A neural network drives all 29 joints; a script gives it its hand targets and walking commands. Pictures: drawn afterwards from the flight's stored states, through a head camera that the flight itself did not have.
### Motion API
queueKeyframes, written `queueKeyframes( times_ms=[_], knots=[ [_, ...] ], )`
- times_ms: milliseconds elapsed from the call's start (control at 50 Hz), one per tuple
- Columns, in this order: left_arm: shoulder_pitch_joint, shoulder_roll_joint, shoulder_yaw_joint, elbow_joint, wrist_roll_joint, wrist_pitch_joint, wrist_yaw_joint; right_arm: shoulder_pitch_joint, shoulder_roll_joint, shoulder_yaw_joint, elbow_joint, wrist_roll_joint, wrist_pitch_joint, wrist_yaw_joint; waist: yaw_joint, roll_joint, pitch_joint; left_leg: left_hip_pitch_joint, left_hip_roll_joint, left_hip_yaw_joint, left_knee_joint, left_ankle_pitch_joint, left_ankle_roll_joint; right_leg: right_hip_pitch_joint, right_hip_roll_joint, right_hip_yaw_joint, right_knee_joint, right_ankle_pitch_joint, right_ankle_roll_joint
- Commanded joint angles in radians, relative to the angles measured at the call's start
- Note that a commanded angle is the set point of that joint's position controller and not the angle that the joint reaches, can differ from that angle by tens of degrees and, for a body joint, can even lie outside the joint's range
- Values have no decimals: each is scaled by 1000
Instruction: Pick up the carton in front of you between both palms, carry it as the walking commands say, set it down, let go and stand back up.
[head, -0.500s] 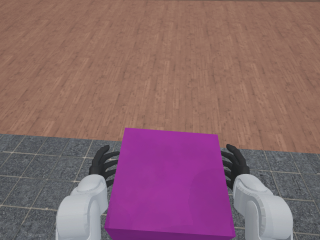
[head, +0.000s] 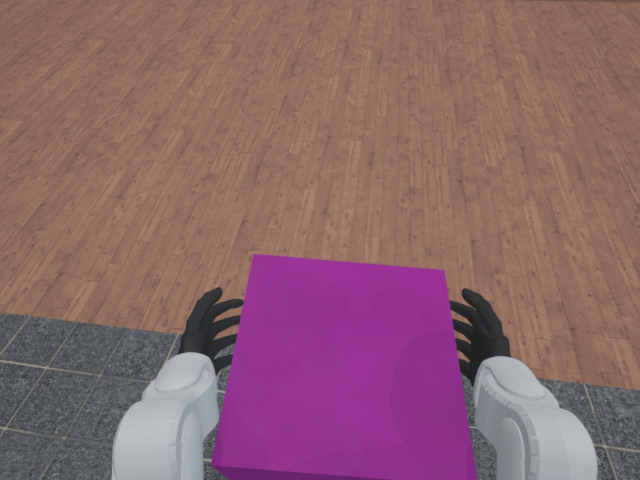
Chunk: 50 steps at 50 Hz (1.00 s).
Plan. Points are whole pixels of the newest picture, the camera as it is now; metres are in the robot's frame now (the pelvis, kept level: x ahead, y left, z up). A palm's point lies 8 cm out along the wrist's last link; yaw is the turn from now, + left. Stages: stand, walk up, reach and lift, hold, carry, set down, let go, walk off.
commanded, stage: carry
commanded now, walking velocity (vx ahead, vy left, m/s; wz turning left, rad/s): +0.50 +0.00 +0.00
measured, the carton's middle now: (335, 389) +0.24 +0.01 +0.02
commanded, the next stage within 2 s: none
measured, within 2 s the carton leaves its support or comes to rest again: neither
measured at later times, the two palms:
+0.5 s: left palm (243, 151) +0.59 +0.16 +0.13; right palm (427, 149) +0.58 -0.14 +0.14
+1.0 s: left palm (286, 42) +1.02 +0.12 +0.16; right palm (412, 42) +1.02 -0.18 +0.16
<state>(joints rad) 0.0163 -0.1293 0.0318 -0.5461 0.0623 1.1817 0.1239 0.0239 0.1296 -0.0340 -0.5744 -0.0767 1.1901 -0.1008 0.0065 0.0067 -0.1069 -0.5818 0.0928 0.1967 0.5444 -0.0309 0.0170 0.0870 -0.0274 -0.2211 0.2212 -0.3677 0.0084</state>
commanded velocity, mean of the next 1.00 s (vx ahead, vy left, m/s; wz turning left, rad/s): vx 0.50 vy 0.00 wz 0.00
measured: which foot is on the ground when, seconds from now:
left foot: up 0.00-0.04, down 0.06-0.60, up 0.62-1.00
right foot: down 0.00-0.08, up 0.10-0.56, down 0.58-1.00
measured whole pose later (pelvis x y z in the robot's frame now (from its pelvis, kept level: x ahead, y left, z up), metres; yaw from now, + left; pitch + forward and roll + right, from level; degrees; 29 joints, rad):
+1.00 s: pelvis +0.65 -0.02 +0.00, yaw -2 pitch +6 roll +0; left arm -0.69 -0.06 0.26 -0.17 0.03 1.25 0.17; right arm -0.70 0.05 -0.27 -0.20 -0.04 1.28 -0.16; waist 0.03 0.02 0.01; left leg -0.73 0.08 0.11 0.78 -0.13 0.06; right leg -0.11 0.00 -0.16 0.39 -0.38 -0.05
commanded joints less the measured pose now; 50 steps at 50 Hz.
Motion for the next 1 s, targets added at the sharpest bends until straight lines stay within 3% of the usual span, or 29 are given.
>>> queueKeyframes(
  times_ms=[0, 20, 40, 60, 80, 100, 140, 160, 200, 340, 460, 500, 520, 540, 560, 580, 600, 620, 660, 680, 720, 840, 920, 980],
  knots=[
    [-396, -736, -641, -81, -325, 30, -176, -390, 757, 661, -42, 334, 21, 139, -8, -152, -55, 200, -64, 74, -60, -26, 23, -13, -208, 0, 128, 747, -85],
    [-409, -726, -643, -87, -327, 39, -172, -379, 748, 646, -26, 333, 29, 138, -25, -112, -115, 385, -115, 113, -90, -87, 21, -67, -162, -42, 304, 760, -59],
    [-420, -706, -638, -93, -328, 49, -167, -372, 743, 633, -20, 332, 36, 140, -41, -29, -194, 604, -10, -28, -111, -182, 27, -227, -134, -29, 520, 551, -33],
    [-434, -722, -649, -112, -338, 60, -167, -387, 722, 619, -12, 331, 36, 143, -35, 254, -317, 859, 292, -540, -214, -409, 180, -539, -25, 8, 870, 277, 18],
    [-429, -735, -657, -95, -337, 62, -171, -361, 760, 619, 17, 333, 35, 147, -26, 313, -288, 851, 358, -745, -374, -302, 217, -710, 52, 122, 1044, -81, 15],
    [-447, -776, -663, -81, -341, 54, -176, -391, 796, 630, -8, 345, 31, 155, -28, 224, -268, 817, 342, -610, -340, -160, 202, -738, -23, 208, 1131, -60, -18],
    [-470, -865, -682, -77, -345, 31, -189, -433, 882, 650, -17, 356, 12, 168, -21, 50, -246, 682, 288, -403, -313, 37, 140, -718, -103, 223, 1041, 46, -40],
    [-471, -898, -687, -66, -344, 21, -192, -450, 907, 663, -20, 361, 4, 173, -15, 50, -241, 627, 259, -325, -336, 6, 103, -681, -120, 218, 968, 88, -37],
    [-447, -926, -694, -45, -331, 4, -192, -442, 918, 672, -17, 365, -8, 180, -17, 88, -234, 600, 223, -230, -363, -24, 88, -661, -103, 172, 881, 141, -26],
    [-458, -858, -696, -99, -322, 7, -162, -434, 809, 660, -66, 371, -2, 181, -19, 135, -111, 649, 168, -97, -408, 35, 103, -782, -86, 79, 549, 300, 6],
    [-608, -673, -649, -171, -369, 76, -129, -558, 631, 605, -113, 374, 56, 125, -29, 142, -18, 668, 152, -39, -375, 135, 90, -690, -51, 29, 329, 384, -37],
    [-672, -603, -608, -147, -376, 103, -114, -629, 574, 579, -97, 370, 83, 101, -27, 153, -42, 681, 148, -11, -268, 263, 74, -580, -29, 9, 316, 347, -63],
    [-693, -570, -584, -121, -376, 115, -105, -671, 547, 568, -84, 368, 97, 90, -8, 152, -82, 658, 131, 20, -154, 352, 59, -462, 9, -22, 306, 299, -68],
    [-713, -540, -557, -83, -372, 126, -96, -714, 521, 560, -67, 365, 112, 79, 32, 103, -144, 596, 79, 59, 49, 387, 35, -283, 64, -62, 273, 235, -67],
    [-750, -513, -528, -57, -366, 138, -88, -762, 491, 549, -43, 360, 125, 66, 60, -5, -231, 425, 45, 35, 293, 177, 16, -74, -53, 96, 257, 108, -71],
    [-804, -477, -514, -35, -358, 145, -78, -813, 495, 546, -38, 363, 143, 52, 51, -294, -329, 107, -86, -12, 641, -143, -31, 147, -352, 643, 127, -79, -222],
    [-814, -502, -517, -15, -376, 153, -75, -843, 497, 532, -31, 368, 151, 45, 67, -339, -337, -48, -137, -143, 820, -448, -13, 162, -386, 807, -4, 42, -265],
    [-892, -542, -519, -35, -393, 156, -78, -912, 544, 530, -17, 379, 154, 43, 52, -271, -322, -96, -68, -214, 911, -431, 26, 136, -365, 672, 56, 170, -248],
    [-988, -636, -528, -23, -410, 149, -90, -984, 621, 516, 29, 381, 146, 46, 30, -55, -291, -100, 7, -215, 833, -310, 51, 4, -299, 463, 117, 367, -195],
    [-1041, -666, -535, 3, -416, 142, -97, -1012, 643, 512, 63, 371, 137, 47, 23, -59, -297, -68, 21, -212, 764, -271, 46, -41, -275, 395, 106, 360, -172],
    [-1107, -681, -526, 57, -418, 124, -106, -1067, 668, 506, 125, 348, 120, 42, 25, -112, -311, -62, 9, -176, 716, -231, 36, -63, -255, 328, 88, 360, -173],
    [-1220, -678, -459, 242, -377, 88, -97, -1220, 693, 478, 281, 326, 86, 24, 43, -123, -266, -256, 9, -121, 505, -147, 13, 56, -225, 247, 96, 492, -214],
    [-1307, -671, -415, 313, -353, 73, -81, -1314, 704, 442, 359, 333, 76, 21, 62, -122, -222, -239, -17, -74, 297, -95, 26, 76, -182, 200, 128, 563, -221],
    [-1346, -682, -400, 345, -354, 74, -73, -1344, 702, 401, 401, 328, 80, 18, 56, -145, -205, -103, -61, -25, 111, -75, 61, 59, -169, 155, 168, 700, -191]
  ],
)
